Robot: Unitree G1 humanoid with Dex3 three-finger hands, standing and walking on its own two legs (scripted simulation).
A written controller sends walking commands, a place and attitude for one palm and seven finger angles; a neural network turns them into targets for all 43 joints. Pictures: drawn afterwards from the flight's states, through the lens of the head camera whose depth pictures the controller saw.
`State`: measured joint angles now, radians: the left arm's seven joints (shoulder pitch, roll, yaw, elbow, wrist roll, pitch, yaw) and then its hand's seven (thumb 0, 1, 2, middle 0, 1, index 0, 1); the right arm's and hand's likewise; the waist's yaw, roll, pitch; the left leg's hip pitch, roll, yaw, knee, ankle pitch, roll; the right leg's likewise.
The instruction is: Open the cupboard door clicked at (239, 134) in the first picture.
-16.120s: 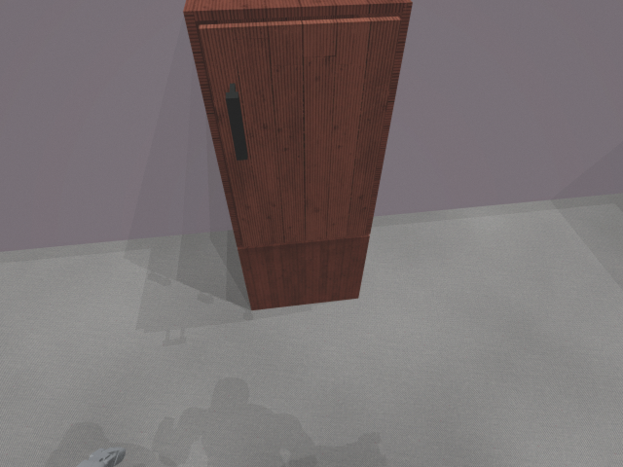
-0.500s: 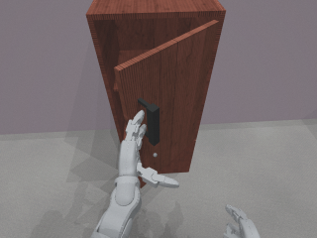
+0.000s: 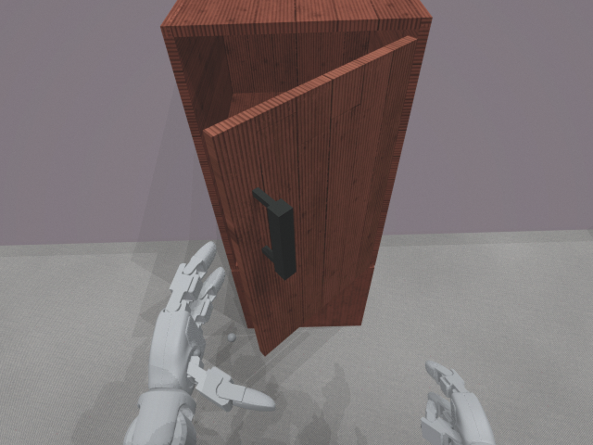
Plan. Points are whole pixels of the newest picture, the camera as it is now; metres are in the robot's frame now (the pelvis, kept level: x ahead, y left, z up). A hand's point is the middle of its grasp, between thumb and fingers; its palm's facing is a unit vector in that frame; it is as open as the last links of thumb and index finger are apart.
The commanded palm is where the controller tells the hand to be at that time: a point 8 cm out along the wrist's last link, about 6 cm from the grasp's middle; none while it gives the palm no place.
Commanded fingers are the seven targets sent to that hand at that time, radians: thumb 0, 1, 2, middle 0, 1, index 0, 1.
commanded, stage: slide the hand sideways off the handle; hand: left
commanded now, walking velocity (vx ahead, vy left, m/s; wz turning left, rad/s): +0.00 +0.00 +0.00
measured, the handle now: (273, 234) +0.38 +0.06 +0.09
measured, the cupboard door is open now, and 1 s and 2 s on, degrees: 41 41 41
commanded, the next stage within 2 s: draw the hand back to the body in 0.10 s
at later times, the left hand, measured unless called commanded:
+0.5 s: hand (191, 343) +0.21 +0.13 +0.12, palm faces +0.06 -1.00 -0.04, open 16.4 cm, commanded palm +0.17 +0.18 +0.12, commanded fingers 0.00 -0.50 0.30 -0.15 -0.30 -0.15 -0.30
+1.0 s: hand (92, 329) +0.20 +0.22 +0.15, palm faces +0.24 -0.92 -0.31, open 13.9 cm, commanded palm +0.16 +0.26 +0.17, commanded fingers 0.00 0.23 0.62 -0.18 -0.30 -0.18 -0.30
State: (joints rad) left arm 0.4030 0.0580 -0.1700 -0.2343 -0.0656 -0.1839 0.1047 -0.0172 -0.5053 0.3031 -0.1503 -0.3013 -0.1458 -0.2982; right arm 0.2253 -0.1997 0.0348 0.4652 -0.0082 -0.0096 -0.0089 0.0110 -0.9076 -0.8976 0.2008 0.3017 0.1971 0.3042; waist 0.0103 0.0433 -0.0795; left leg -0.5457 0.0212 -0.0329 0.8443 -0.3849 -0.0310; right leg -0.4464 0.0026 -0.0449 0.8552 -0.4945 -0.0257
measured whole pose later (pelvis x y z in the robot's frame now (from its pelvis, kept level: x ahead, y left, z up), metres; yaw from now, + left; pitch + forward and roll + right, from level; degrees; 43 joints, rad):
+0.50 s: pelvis +0.00 +0.00 +0.00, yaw +0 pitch +4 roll +0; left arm 0.51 0.14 -0.03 -0.38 -0.16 -0.15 -0.01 -0.02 -0.50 0.30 -0.15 -0.30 -0.15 -0.30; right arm 0.27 -0.22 0.03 0.48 0.02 -0.10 -0.05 0.01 -0.91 -0.90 0.20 0.30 0.20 0.30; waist 0.01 0.06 -0.10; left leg -0.53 0.03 -0.04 0.84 -0.39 -0.03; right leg -0.42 0.01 -0.05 0.84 -0.49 -0.03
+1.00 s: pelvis +0.01 +0.02 +0.03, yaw -1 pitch -2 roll -1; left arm 0.52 0.28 0.10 -0.43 -0.04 -0.07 0.10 -0.01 -0.10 0.48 -0.17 -0.30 -0.17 -0.30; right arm 0.21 -0.21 0.06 0.57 0.00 -0.11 -0.11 0.01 -0.91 -0.90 0.20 0.30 0.20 0.30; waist 0.05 0.05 -0.01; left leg -0.28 0.01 -0.01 0.59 -0.28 0.00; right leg -0.16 -0.01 -0.02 0.54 -0.35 0.01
